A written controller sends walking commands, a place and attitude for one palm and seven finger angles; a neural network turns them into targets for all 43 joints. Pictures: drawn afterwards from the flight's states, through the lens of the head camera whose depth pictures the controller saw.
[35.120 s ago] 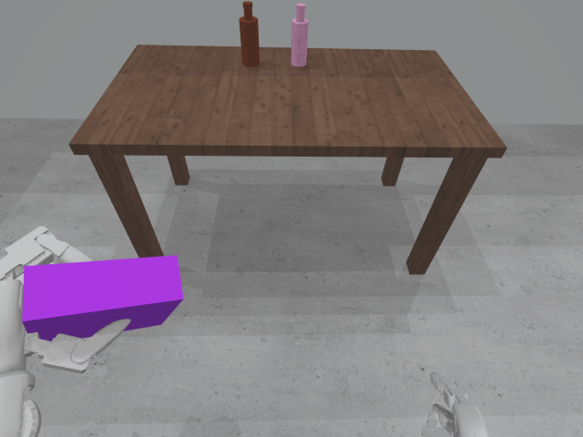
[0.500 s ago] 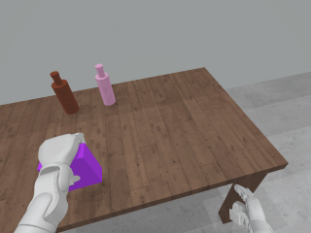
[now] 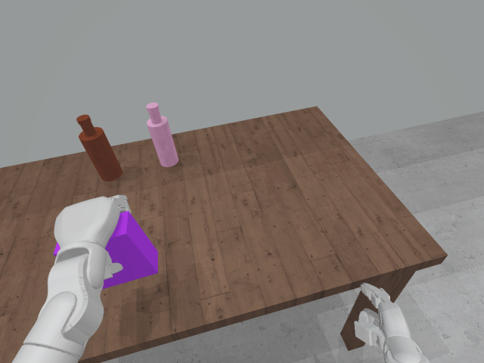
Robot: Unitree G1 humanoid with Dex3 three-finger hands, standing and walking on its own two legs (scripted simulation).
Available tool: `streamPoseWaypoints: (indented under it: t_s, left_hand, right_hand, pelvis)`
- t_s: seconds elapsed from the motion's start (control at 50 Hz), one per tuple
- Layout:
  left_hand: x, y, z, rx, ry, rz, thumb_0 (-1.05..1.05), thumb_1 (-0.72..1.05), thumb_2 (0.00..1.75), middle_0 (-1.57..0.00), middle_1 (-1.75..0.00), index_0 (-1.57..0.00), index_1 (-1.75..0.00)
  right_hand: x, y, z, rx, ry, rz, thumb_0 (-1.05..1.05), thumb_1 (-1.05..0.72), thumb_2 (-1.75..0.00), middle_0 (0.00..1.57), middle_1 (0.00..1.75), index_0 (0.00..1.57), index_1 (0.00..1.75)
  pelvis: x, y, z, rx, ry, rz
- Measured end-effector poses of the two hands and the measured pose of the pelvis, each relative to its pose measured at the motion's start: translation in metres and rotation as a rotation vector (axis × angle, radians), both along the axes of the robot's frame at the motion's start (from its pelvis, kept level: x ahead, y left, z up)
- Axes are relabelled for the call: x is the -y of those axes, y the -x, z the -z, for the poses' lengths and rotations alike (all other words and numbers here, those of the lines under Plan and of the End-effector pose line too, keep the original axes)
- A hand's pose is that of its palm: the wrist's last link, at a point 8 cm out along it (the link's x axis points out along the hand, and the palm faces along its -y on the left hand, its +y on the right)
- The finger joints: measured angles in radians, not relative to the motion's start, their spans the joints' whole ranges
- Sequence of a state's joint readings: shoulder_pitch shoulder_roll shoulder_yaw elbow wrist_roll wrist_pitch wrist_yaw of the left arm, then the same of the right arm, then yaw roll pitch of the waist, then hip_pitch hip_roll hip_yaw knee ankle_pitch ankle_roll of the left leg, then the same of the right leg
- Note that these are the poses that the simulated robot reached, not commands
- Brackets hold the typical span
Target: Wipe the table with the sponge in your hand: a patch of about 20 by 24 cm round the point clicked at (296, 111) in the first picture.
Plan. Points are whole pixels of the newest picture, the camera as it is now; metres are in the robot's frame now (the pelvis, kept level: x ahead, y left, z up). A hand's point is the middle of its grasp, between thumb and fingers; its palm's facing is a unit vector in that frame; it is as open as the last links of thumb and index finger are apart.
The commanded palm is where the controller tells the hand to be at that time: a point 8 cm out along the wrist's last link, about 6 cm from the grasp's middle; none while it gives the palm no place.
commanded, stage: bring the sponge back beside the body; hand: left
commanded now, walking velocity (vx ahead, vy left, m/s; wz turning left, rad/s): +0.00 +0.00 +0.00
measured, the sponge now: (118, 259) +0.25 +0.28 +0.03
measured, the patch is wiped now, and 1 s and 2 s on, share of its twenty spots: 1.00 1.00 1.00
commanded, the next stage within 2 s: step back with the hand held close in 1.64 s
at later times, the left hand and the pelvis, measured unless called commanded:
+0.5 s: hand (94, 251) +0.23 +0.28 +0.09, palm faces +0.04 -0.11 -0.99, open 9.1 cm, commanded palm +0.20 +0.28 +0.16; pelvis +0.00 +0.00 +0.00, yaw +0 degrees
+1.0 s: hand (80, 270) +0.20 +0.28 +0.10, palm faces +0.05 -0.12 -0.99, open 9.1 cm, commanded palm +0.16 +0.28 +0.17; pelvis -0.01 +0.00 +0.00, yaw +0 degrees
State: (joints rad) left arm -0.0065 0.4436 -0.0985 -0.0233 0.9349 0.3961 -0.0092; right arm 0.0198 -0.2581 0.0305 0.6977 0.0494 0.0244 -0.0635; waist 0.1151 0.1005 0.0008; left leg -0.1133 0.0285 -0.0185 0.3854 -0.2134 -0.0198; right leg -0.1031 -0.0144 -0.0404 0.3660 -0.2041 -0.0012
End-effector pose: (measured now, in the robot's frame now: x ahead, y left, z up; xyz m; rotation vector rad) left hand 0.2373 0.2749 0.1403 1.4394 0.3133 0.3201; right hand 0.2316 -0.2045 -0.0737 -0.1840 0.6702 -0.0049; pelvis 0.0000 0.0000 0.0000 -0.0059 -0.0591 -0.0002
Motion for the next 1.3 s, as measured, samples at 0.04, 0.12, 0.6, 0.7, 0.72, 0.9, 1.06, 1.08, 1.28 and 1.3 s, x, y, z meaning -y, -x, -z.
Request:
streamPoseWaypoints:
  t_s: [0.04,0.12,0.6,0.7,0.72,0.9,1.06,1.08,1.28,1.3]
  left_hand:
    - [-0.002,0.002,0.001,-0.008,0.002,-0.01,-0.01,-0.46,1.1,-0.83,-1.43,-0.85,-1.45]
    - [-0.006,0.008,0.004,-0.023,0.007,-0.02,-0.01,-0.46,1.1,-0.83,-1.43,-0.85,-1.45]
    - [-0.004,0.034,-0.006,0.013,0.01,-0.006,-0.01,-0.46,1.1,-0.83,-1.43,-0.85,-1.44]
    - [-0.003,0.042,-0.006,0.011,0.009,-0.004,-0.01,-0.46,1.1,-0.83,-1.43,-0.85,-1.44]
    - [-0.002,0.044,-0.006,0.012,0.009,-0.004,-0.01,-0.46,1.1,-0.83,-1.43,-0.85,-1.44]
    - [-0.004,0.057,-0.011,0.029,0.008,-0.014,-0.01,-0.46,1.1,-0.83,-1.43,-0.85,-1.44]
    - [-0.004,0.067,-0.011,0.018,0.012,-0.014,-0.01,-0.46,1.1,-0.83,-1.43,-0.85,-1.44]
    - [-0.003,0.068,-0.011,0.017,0.012,-0.011,-0.01,-0.46,1.1,-0.83,-1.43,-0.85,-1.44]
    - [-0.004,0.083,-0.017,0.041,0.006,-0.011,-0.01,-0.46,1.1,-0.83,-1.42,-0.85,-1.44]
    - [-0.004,0.084,-0.018,0.04,0.007,-0.016,-0.01,-0.46,1.1,-0.83,-1.42,-0.85,-1.44]
  right_hand:
    - [0.001,0.0,0.0,0.001,-0.002,0.0,0.02,-0.9,-0.9,0.2,0.3,0.2,0.3]
    - [0.002,-0.001,-0.001,0.005,0.003,-0.001,0.02,-0.9,-0.9,0.2,0.3,0.2,0.3]
    - [-0.001,0.001,-0.002,0.018,0.002,-0.009,0.02,-0.9,-0.9,0.2,0.3,0.18,0.29]
    - [-0.002,0.002,-0.002,0.02,0.003,-0.012,0.02,-0.9,-0.9,0.2,0.3,0.18,0.29]
    - [-0.002,0.002,-0.002,0.021,0.004,-0.013,0.02,-0.9,-0.9,0.2,0.3,0.18,0.29]
    - [-0.003,0.003,-0.003,0.027,0.0,-0.023,0.02,-0.9,-0.9,0.2,0.3,0.17,0.29]
    - [-0.004,0.004,-0.004,0.037,0.002,-0.029,0.02,-0.9,-0.9,0.2,0.3,0.18,0.29]
    - [-0.004,0.004,-0.004,0.038,0.002,-0.03,0.02,-0.9,-0.9,0.2,0.3,0.18,0.29]
    - [-0.005,0.005,-0.004,0.044,-0.005,-0.034,0.02,-0.9,-0.9,0.2,0.3,0.17,0.29]
    - [-0.005,0.005,-0.004,0.044,-0.006,-0.034,0.02,-0.9,-0.9,0.2,0.3,0.17,0.29]
  pelvis:
    - [0.001,0.0,0.0,-0.001,0.0,0.001]
    - [0.001,0.0,0.001,0.0,0.001,-0.001]
    - [0.0,0.005,0.001,0.017,0.001,-0.001]
    - [0.0,0.007,0.001,0.021,0.001,-0.002]
    - [0.0,0.007,0.001,0.021,0.001,-0.002]
    - [0.002,0.009,0.001,0.027,0.002,-0.002]
    - [0.002,0.011,0.002,0.03,0.003,-0.004]
    - [0.002,0.011,0.002,0.03,0.003,-0.004]
    - [0.002,0.011,0.002,0.033,0.004,-0.002]
    - [0.002,0.012,0.003,0.034,0.004,-0.001]
